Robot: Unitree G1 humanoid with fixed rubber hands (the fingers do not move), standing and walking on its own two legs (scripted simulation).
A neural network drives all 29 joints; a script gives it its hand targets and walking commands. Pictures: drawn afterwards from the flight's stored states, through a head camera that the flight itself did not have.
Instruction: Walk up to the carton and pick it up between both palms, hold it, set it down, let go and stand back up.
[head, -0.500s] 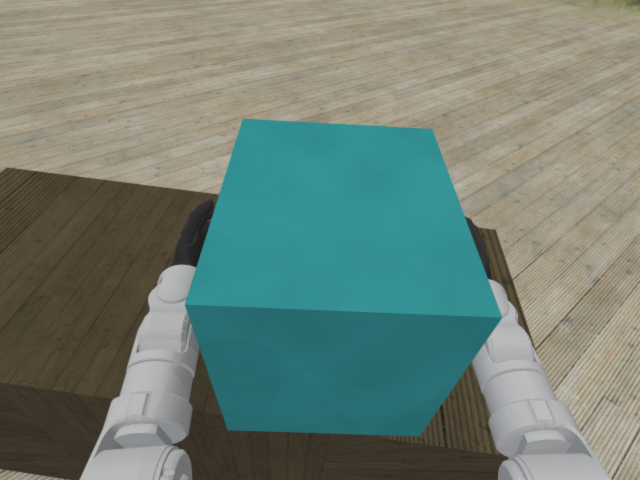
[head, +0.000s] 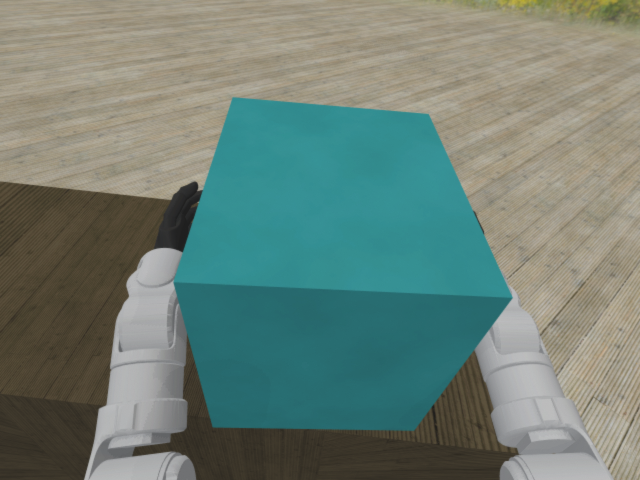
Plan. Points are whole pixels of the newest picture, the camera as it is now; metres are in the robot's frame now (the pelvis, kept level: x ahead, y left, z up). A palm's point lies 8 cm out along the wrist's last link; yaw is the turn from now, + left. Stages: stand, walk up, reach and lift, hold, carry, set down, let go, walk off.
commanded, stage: reach and lift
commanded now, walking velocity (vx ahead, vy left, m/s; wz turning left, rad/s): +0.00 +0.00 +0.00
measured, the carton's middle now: (324, 265) +0.38 +0.00 +0.11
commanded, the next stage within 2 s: hold in 1.14 s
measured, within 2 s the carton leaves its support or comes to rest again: neither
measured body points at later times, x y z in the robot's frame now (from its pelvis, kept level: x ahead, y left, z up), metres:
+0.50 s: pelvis -0.01 +0.00 +0.00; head -0.04 +0.02 +0.45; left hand +0.38 +0.18 +0.18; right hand +0.38 -0.19 +0.18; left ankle -0.01 +0.12 -0.75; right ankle +0.01 -0.12 -0.75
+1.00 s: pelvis -0.01 +0.00 +0.00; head -0.05 +0.02 +0.45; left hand +0.38 +0.18 +0.19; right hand +0.38 -0.19 +0.20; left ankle -0.01 +0.12 -0.75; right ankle +0.01 -0.12 -0.75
